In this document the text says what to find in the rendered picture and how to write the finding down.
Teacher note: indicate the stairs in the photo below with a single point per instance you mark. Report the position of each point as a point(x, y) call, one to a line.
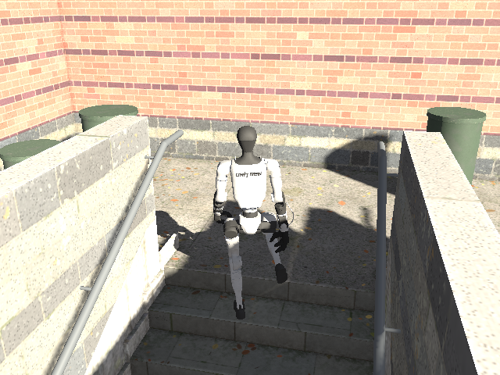
point(288, 329)

